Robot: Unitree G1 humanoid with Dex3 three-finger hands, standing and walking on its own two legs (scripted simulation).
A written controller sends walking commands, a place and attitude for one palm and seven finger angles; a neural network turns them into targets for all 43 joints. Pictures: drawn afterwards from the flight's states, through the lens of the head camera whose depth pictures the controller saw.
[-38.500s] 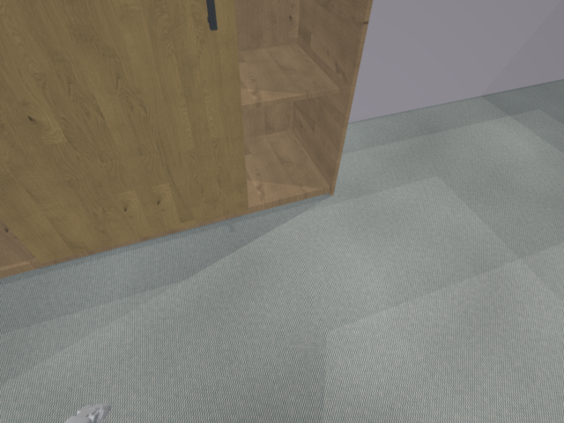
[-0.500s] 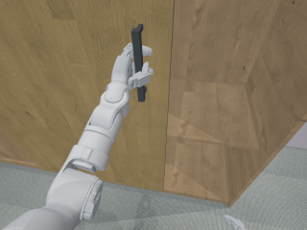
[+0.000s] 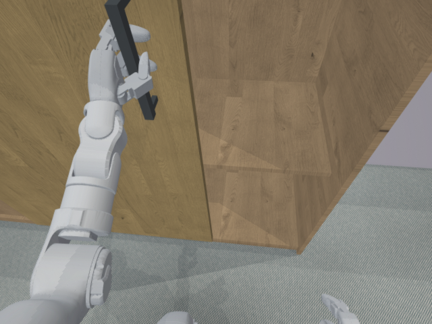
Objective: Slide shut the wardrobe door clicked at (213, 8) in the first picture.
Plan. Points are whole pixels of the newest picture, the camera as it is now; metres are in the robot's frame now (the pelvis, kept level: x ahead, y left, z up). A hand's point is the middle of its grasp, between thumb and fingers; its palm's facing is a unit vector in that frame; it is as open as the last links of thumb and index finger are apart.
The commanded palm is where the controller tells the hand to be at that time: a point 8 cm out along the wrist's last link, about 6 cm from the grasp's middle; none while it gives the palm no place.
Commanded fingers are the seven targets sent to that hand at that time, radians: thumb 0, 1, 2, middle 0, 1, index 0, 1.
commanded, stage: step sideways, sliding the door along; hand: left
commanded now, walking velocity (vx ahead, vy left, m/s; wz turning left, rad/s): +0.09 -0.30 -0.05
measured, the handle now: (138, 64) +0.48 +0.16 +0.22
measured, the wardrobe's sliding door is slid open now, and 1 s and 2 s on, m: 0.39 0.19 0.00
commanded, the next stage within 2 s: none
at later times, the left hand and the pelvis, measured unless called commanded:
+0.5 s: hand (179, 77) +0.44 +0.08 +0.22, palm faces +0.29 -0.95 -0.07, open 6.2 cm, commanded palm +0.41 +0.06 +0.22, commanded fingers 0.00 0.90 0.90 -0.45 -1.40 -0.45 -1.40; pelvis +0.04 -0.12 -0.01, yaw +7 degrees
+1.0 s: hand (269, 87) +0.43 -0.06 +0.21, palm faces +0.10 -0.99 -0.13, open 6.7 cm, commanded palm +0.41 -0.04 +0.21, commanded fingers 0.00 0.90 0.90 -0.45 -1.40 -0.45 -1.40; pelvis +0.07 -0.19 +0.00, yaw +3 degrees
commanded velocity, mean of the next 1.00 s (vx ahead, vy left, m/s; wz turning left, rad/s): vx -0.17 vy -0.27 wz -0.19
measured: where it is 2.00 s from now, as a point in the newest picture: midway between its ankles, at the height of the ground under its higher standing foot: outside the picture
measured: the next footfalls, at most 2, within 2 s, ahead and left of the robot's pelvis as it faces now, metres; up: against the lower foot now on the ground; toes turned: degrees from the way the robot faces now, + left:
right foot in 0.38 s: +0.14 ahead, -0.24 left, +0.00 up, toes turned +5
left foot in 0.82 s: +0.09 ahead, +0.03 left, +0.00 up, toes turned +15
